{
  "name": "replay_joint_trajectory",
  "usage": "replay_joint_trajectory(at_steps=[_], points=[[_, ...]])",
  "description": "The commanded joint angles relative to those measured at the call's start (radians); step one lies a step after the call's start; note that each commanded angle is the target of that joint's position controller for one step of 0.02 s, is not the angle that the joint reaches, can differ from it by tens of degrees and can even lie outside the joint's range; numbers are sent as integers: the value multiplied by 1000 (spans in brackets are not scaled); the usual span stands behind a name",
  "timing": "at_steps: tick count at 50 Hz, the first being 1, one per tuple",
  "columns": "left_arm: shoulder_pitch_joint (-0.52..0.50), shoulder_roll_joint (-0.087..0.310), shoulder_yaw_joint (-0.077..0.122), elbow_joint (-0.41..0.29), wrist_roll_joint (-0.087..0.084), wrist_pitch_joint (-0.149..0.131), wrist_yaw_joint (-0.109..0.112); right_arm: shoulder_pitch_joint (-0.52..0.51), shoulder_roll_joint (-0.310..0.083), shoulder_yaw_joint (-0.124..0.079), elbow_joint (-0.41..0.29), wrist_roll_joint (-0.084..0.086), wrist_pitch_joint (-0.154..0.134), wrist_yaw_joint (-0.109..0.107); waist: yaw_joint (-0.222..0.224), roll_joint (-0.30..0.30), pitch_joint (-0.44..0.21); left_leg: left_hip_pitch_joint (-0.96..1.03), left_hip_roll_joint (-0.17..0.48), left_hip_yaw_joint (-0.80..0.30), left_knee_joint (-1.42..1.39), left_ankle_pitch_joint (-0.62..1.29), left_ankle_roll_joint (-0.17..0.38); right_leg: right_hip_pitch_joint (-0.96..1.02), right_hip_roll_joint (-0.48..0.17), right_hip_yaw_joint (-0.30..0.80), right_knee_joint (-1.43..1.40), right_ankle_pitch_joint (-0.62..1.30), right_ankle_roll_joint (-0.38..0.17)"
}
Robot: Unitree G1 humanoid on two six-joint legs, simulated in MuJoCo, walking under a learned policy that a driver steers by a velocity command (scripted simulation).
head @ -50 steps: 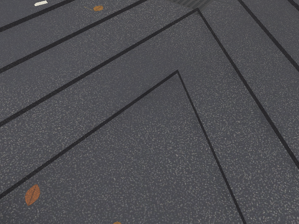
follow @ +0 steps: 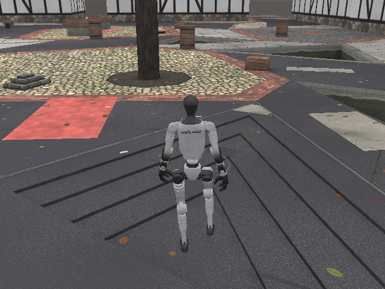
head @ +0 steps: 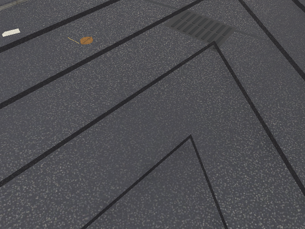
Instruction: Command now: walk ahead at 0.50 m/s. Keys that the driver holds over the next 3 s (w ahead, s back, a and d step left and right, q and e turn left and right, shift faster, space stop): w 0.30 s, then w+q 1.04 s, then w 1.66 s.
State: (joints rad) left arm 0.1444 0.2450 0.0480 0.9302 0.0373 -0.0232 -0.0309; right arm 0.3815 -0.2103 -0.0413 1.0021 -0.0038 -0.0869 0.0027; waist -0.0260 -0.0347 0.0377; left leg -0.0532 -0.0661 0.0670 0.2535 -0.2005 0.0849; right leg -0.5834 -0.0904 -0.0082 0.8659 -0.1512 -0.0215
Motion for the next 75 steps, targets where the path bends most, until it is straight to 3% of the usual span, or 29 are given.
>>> replay_joint_trajectory(at_steps=[1, 7, 10, 11, 12, 13, 15, 18, 27, 32, 35, 37, 38, 39, 40, 41, 43, 45, 48, 55, 59, 61, 63, 64, 65, 66, 68, 70, 75], points=[[-99, 19, -7, -71, -7, -10, -5, 23, -122, -20, -25, -1, -15, -4, -1, 101, 42, -29, 241, -137, -118, 316, 116, -6, 9, -40, -144, 99, 12], [-180, 52, -5, -113, -10, -25, 4, 82, -144, -25, 22, -15, -10, -14, -14, 107, 60, 109, 297, -137, -50, 448, 104, 33, 41, -57, -288, 49, -42], [63, 81, 19, -37, -4, -44, 20, 35, -153, -24, 27, -13, -5, -16, 105, 84, -52, 89, 254, -75, 247, 748, 62, 353, 118, -97, -406, 5, -99], [243, 137, 39, 16, 15, -55, 32, 33, -128, -14, 11, -8, -6, -13, 165, 31, -159, -64, 207, -41, 485, 587, 40, 603, 20, 17, -420, -36, -140], [365, 252, 69, 27, 32, -56, 38, 120, -33, 7, -22, 28, -7, -2, 154, -189, -297, -408, 50, 35, 881, 84, -15, 894, -278, 480, -500, -192, -260], [299, 224, 64, 25, -4, -41, 29, 109, -108, -17, -7, 3, -3, -6, 131, -141, -298, -528, 5, -94, 1020, -300, 4, 852, -320, 685, -615, -201, -282], [115, 109, 33, -7, -22, -43, 21, -14, -111, -23, -34, -4, -6, 2, 66, -16, -63, -566, 111, -126, 994, -141, 18, 593, -235, 405, -654, -171, -230], [95, 42, 10, 13, -18, -67, 34, 7, -57, -17, -14, -25, 29, 15, 4, -36, 0, -455, 149, -124, 881, -66, -5, 429, -144, 172, -717, 33, -151], [228, 57, 6, 63, -20, -94, 46, -265, -32, -9, -115, -18, 52, 37, 36, -23, 63, -592, 147, -49, 579, 191, -43, 500, -104, -83, -761, 268, -121], [317, 66, 5, 92, -14, -85, 67, -377, -26, 1, -173, -25, 52, 39, 65, -16, 77, -611, 124, 31, 444, 156, 6, 673, -161, -143, -690, 473, -122], [293, 97, 11, 85, -10, -73, 76, -325, -46, -10, -170, -27, 55, 33, 22, -48, 31, -474, 45, 94, 398, 28, 62, 719, -170, -204, -528, 876, -103], [270, 131, 21, 71, -8, -57, 76, -166, -79, -31, -130, -31, 54, 28, -46, -72, -61, -288, -21, 111, 361, -57, 111, 698, -176, -221, -258, 1012, -100], [252, 144, 25, 57, -14, -51, 70, -33, -111, -50, -90, -40, 48, 22, -112, -48, -126, -91, -32, 75, 261, -16, 145, 592, -158, -235, -37, 864, -78], [237, 111, 19, 20, -20, -54, 61, 73, -209, -83, -75, -49, 46, 10, -154, 65, -207, 126, 166, -201, 201, -86, 214, 362, -97, -239, 295, 395, -42], [246, 28, 7, -59, -36, -63, 40, 25, -301, -102, -97, -35, 57, 10, -66, 284, -270, 352, 429, -789, 63, 4, 388, -55, 139, -117, 634, -380, 13], [121, 92, 14, -82, -16, -76, 34, 14, -274, -97, -93, -9, 68, 4, -94, 93, -193, 292, 402, -726, 9, -41, 363, -179, 74, 41, 642, -297, 0], [105, 81, 13, -92, -24, -92, 30, -76, -168, -70, -95, -8, 63, -5, -10, -10, -21, 56, 332, -516, -18, 92, 273, -151, 1, 34, 506, -176, -2], [135, 62, 8, -95, 4, -57, 27, -124, -127, -52, -107, 0, 46, -12, 50, 0, -12, -84, 242, -378, -28, 254, 223, -40, -26, 36, 430, -152, 26], [101, 48, 4, -129, 17, -15, 17, -76, -170, -58, -99, 5, 22, -8, 58, 31, -17, -118, 188, -313, -28, 420, 211, -61, -25, -2, 360, -126, 63], [-181, 56, -10, -273, 15, 0, 15, 101, -172, -56, -98, -5, 32, -16, -39, 84, 3, 69, 181, -393, -29, 401, 183, -325, -19, -17, 218, -41, 88], [-280, 40, -33, -337, -6, -5, 4, 121, -186, -55, -110, -7, 41, -20, -64, 104, 17, 66, 179, -392, -38, 502, 165, -187, 50, -61, -37, -23, 55], [-207, 64, -29, -339, -13, -16, 13, 82, -207, -57, -121, -9, 34, -22, -10, 134, -25, 76, 200, -383, 32, 727, 131, -38, 90, -58, -99, -55, 6], [53, 126, -4, -265, -18, -31, 34, 8, -231, -61, -147, -12, 24, -15, 108, 135, -149, 33, 159, -349, 282, 1021, 71, 287, 161, -65, -199, -121, -39], [232, 174, 16, -231, -7, -47, 45, -41, -220, -60, -171, -2, 15, -8, 209, 102, -246, -93, 111, -325, 530, 859, 36, 548, 71, 34, -308, -72, -70], [331, 302, 53, -233, 20, -50, 54, -9, -124, -43, -240, 37, 7, -3, 206, -153, -423, -361, -51, -214, 884, 297, -10, 825, -250, 485, -456, -325, -154], [193, 277, 47, -249, 7, -34, 52, 61, -145, -44, -244, -2, 8, 4, 80, -276, -412, -490, -70, -217, 1062, -241, 0, 753, -356, 839, -601, -287, -215], [54, 96, 9, -260, -7, -26, 45, 9, -152, -46, -219, -40, 32, 8, 33, 15, -101, -555, 48, -170, 1129, -155, 6, 456, -288, 571, -601, -410, -217], [58, 65, 1, -214, -3, -43, 43, -16, -101, -35, -241, -40, 49, 22, -5, -22, -2, -540, 93, -172, 1040, -134, 2, 327, -195, 347, -655, -258, -166], [135, 88, 13, -149, -11, -91, 23, -95, -96, -24, -275, -35, 67, 37, 4, -40, -15, -571, 101, -161, 856, -47, -24, 374, -159, 114, -729, 50, -187]])
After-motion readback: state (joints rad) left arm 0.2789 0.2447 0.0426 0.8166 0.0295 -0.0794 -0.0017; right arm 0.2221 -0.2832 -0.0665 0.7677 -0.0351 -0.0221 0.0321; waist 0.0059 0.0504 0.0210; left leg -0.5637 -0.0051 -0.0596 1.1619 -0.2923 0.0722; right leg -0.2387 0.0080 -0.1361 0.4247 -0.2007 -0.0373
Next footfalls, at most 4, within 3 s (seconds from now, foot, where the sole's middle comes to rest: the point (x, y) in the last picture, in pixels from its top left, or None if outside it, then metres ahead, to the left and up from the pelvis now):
0.22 right None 0.28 -0.12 -0.79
0.78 left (136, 217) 0.55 0.06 -0.79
1.28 right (142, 143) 0.92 0.04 -0.75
1.68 left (78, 140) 0.92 0.35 -0.73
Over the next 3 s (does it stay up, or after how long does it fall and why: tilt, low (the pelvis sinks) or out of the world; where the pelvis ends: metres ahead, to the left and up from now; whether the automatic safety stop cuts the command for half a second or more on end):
stays up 1.41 0.62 0.11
